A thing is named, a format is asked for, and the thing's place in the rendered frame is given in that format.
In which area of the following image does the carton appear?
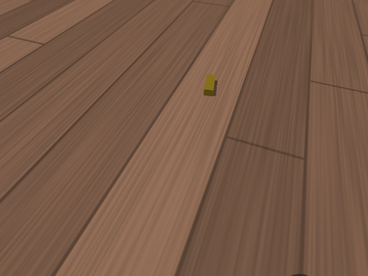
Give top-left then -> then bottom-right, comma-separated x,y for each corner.
204,74 -> 215,96

